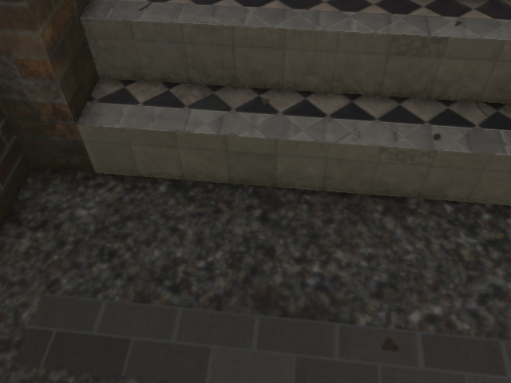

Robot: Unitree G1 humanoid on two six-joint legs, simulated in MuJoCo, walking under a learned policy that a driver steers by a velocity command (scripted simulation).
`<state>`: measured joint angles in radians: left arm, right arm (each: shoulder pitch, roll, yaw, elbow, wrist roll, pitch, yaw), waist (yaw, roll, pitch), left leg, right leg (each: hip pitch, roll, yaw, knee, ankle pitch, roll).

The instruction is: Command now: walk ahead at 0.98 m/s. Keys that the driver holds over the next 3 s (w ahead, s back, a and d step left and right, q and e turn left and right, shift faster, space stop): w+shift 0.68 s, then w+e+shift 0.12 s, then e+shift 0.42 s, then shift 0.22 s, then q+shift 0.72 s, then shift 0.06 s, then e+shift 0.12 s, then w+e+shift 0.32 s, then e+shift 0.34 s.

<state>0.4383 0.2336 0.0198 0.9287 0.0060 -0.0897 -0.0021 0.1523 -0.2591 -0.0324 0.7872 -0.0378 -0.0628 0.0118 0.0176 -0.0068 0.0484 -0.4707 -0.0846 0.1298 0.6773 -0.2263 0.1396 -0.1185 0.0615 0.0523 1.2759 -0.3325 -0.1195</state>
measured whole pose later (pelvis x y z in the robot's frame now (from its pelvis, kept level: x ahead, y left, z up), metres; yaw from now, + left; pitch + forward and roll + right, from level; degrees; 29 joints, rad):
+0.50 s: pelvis +0.48 -0.04 +0.02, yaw +0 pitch +0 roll -1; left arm 0.20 0.28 0.04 0.86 0.04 -0.09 -0.02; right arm 0.34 -0.26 -0.02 0.94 0.00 -0.10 0.00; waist -0.01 0.01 0.05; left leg -0.27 -0.01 -0.04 1.30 -0.27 0.12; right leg -0.37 0.08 -0.11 0.54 -0.18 -0.11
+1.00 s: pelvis +0.89 -0.02 +0.03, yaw -9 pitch +0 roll +1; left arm 0.08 0.27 0.05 0.77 0.03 -0.02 0.02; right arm 0.31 -0.24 -0.02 0.95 -0.03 -0.11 -0.02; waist 0.01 -0.07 0.07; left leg -0.24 0.02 0.18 0.41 -0.17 0.04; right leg -0.80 0.03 -0.01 1.72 -0.39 -0.04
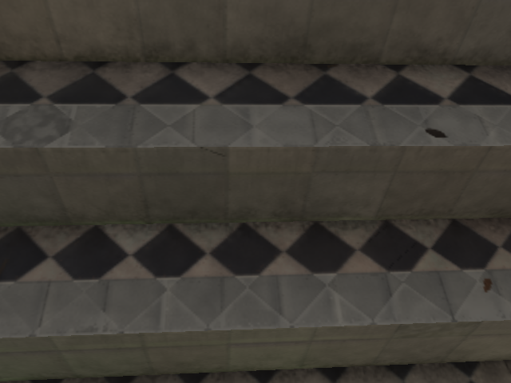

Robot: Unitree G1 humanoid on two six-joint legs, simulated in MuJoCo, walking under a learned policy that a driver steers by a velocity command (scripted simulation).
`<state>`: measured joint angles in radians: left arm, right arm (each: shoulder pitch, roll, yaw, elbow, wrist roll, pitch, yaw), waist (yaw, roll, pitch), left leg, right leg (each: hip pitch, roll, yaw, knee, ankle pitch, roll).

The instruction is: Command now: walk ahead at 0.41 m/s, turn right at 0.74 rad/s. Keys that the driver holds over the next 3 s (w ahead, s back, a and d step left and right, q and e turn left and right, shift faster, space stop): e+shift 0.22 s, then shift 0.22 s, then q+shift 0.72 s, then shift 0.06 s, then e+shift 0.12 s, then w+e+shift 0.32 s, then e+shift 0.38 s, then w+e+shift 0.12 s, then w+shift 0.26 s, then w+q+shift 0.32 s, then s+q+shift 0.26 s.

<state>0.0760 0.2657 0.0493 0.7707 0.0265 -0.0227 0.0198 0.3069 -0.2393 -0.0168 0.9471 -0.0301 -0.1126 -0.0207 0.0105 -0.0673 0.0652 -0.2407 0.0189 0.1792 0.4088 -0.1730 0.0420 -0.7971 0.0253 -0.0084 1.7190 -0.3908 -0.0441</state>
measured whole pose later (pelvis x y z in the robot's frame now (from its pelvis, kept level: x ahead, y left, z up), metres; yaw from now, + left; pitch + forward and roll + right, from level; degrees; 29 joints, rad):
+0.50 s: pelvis +0.20 -0.06 +0.17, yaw -18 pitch +0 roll +0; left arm 0.20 0.22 0.04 0.75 0.03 0.02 0.04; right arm -0.04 -0.12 0.00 0.47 -0.04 0.00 -0.06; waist -0.02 0.01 0.05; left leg -0.95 -0.05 -0.10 2.02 -0.15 -0.01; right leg -0.56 0.10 -0.04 0.84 -0.28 -0.11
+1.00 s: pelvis +0.30 +0.03 +0.22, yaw +4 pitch +3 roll +1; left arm 0.34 0.20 0.06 0.77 0.05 -0.10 0.08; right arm -0.01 -0.20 -0.10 0.53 -0.06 0.11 -0.04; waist 0.04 0.06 0.05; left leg -1.15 0.09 -0.03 2.12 -0.51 -0.03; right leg -0.15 -0.22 -0.29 0.37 -0.22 0.06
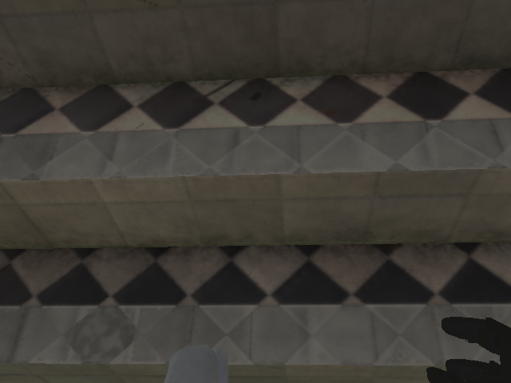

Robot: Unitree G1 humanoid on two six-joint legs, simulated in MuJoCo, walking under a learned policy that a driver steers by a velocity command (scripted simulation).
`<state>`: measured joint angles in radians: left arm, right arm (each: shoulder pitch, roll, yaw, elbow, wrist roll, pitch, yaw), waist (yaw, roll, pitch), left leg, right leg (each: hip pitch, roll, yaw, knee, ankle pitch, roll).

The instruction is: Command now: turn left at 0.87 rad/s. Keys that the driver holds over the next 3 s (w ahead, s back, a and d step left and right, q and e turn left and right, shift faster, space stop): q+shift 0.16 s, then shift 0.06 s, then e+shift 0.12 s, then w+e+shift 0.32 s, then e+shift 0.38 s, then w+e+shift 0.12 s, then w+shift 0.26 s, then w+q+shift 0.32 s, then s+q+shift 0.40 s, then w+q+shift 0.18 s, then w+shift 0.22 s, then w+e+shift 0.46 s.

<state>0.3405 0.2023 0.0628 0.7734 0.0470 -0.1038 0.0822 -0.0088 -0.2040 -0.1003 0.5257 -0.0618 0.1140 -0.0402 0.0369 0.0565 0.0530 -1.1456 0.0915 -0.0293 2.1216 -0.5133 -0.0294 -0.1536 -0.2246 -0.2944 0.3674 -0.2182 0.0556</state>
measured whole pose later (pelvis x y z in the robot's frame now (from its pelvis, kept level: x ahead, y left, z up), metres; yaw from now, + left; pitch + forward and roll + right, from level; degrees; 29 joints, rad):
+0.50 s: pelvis +0.10 +0.16 +0.13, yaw +8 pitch +1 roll +0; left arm 0.15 0.15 0.04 0.63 0.06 0.03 0.02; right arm 0.15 -0.11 -0.01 0.69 -0.08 -0.06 -0.06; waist 0.02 0.00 -0.06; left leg -0.58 0.05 0.14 1.15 -0.61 0.07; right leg -0.82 0.18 0.02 2.01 0.01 -0.02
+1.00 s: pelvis +0.20 +0.12 +0.19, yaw -16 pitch +2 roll -1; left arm 0.39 0.21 0.07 0.73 0.02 -0.03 0.03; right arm -0.01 -0.17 0.00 0.50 -0.05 -0.03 0.00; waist 0.07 0.07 -0.04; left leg -0.89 0.01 -0.02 2.09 -0.36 -0.01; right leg -0.34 0.13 0.06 0.69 -0.38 -0.08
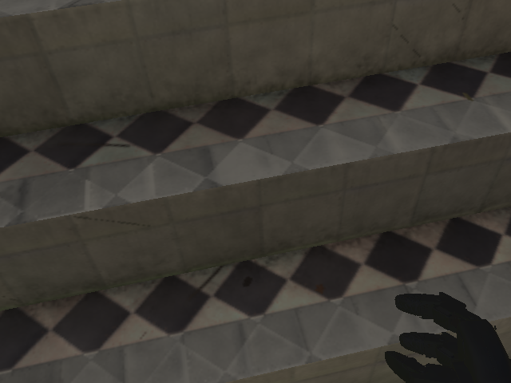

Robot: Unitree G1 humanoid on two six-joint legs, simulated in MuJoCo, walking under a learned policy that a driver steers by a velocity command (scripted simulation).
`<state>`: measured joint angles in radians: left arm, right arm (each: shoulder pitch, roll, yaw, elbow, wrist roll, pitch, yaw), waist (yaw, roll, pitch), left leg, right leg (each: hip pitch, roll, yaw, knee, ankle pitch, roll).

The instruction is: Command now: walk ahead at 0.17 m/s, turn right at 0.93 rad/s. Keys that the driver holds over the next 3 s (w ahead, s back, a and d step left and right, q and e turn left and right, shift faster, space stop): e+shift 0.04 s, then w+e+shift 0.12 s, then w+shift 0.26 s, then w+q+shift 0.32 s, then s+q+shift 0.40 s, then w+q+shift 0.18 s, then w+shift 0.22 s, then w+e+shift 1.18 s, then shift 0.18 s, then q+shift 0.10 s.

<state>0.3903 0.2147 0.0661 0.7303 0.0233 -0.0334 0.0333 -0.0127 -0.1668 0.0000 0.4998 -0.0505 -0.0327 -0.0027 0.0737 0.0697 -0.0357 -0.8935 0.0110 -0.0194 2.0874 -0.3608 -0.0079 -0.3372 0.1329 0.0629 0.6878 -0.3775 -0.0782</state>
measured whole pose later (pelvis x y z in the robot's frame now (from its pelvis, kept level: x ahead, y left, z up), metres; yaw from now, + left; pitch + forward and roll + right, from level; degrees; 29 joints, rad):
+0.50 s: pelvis +0.06 +0.03 +0.14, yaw -18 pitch +1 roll +2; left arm 0.03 0.22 0.02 0.56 0.02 0.01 -0.03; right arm 0.07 -0.18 -0.05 0.74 -0.05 -0.03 -0.10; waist 0.03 0.00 -0.05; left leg -0.82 0.00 0.01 1.23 -0.74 0.16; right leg -0.78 0.06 0.05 1.67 -0.09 -0.02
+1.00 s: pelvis +0.05 +0.02 +0.03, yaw +0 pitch +1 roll +1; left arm 0.38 0.25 0.04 0.83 0.05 -0.07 0.04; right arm 0.07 -0.18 -0.06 0.55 -0.02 0.10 -0.07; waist -0.05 0.07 -0.03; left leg -1.12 0.07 0.07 2.14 -0.40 0.05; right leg -0.04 -0.08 -0.49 0.31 -0.27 -0.04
